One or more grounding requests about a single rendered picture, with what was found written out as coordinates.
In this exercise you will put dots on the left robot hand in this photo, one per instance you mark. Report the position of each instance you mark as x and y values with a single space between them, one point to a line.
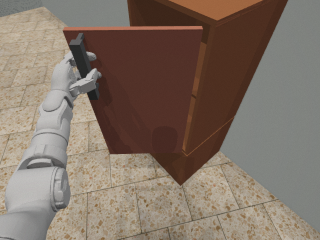
64 79

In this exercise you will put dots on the robot left forearm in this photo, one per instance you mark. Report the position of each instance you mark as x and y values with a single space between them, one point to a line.
51 135

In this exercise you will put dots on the handle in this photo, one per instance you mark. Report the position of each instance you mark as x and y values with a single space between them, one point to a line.
81 59

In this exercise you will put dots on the cupboard door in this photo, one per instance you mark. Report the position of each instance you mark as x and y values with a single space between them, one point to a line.
146 84

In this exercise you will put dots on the left robot upper arm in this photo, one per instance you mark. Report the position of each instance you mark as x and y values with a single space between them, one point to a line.
34 197

